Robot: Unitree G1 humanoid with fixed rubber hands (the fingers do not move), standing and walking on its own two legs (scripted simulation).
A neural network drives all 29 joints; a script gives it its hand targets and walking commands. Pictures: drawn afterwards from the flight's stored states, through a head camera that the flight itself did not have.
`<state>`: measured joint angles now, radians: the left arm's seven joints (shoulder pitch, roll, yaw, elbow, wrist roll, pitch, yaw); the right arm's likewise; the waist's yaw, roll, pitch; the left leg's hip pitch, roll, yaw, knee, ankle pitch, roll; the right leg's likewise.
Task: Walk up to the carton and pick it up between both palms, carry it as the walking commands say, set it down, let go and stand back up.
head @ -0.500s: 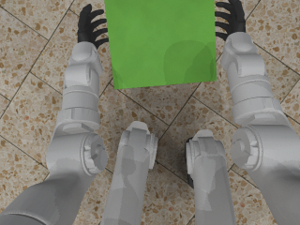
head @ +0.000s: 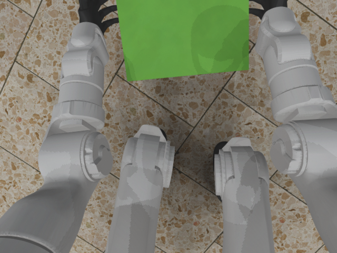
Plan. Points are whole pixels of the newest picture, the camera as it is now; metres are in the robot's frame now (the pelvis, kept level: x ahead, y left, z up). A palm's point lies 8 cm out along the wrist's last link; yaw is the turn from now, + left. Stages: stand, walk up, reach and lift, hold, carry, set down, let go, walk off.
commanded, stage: set down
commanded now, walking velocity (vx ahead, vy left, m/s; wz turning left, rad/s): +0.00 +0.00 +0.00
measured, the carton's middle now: (180, 9) +0.56 +0.08 -0.25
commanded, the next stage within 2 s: none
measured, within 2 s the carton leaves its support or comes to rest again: rests again in 0.88 s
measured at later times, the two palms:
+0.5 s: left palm (100, 28) +0.50 +0.23 -0.20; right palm (266, 14) +0.55 -0.10 -0.20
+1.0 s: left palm (103, 33) +0.50 +0.24 -0.22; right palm (261, 23) +0.54 -0.10 -0.23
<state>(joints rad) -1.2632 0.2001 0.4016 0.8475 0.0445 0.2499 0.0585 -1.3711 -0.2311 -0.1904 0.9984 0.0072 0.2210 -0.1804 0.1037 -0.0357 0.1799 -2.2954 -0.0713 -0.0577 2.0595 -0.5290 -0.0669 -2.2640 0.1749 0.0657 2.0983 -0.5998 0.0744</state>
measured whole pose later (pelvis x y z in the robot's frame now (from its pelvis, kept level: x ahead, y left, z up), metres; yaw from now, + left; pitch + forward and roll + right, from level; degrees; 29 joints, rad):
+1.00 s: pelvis -0.01 +0.00 -0.03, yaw +1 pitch +34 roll +0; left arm -1.42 0.33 0.23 1.09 -0.10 0.16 0.06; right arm -1.50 -0.31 -0.04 1.16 0.13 0.15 -0.13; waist 0.10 -0.02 0.44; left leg -2.24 0.00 -0.02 2.21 -0.55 -0.02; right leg -2.21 0.11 0.02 2.25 -0.63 0.04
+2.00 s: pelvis -0.01 +0.00 -0.04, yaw +1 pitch +31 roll +1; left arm -1.50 0.37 0.23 1.23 -0.14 0.06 0.02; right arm -1.54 -0.34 -0.04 1.17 0.14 0.10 -0.06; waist 0.09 -0.01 0.52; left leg -2.23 0.02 0.00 2.22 -0.53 -0.01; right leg -2.20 0.07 0.01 2.27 -0.61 0.02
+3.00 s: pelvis +0.00 +0.00 +0.03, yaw +1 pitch +42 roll +0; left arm -1.29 0.38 0.25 0.99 -0.17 0.12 0.06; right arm -1.40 -0.40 -0.10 1.03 0.14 0.16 -0.08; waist 0.09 -0.02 0.15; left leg -2.19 0.01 0.01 1.97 -0.51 0.01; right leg -2.15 0.04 0.02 2.01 -0.60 0.02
